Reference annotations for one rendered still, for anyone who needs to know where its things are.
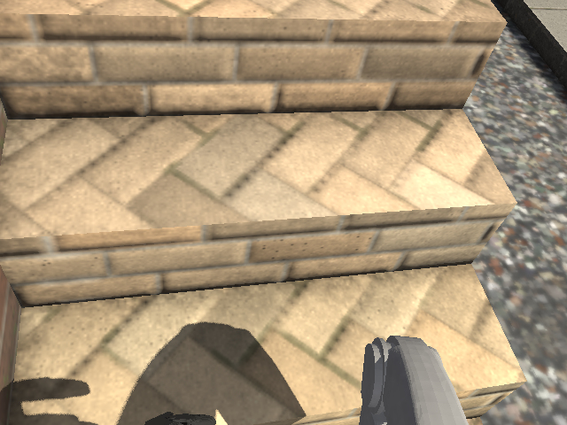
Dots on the right robot thigh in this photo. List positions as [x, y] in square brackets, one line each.
[406, 380]

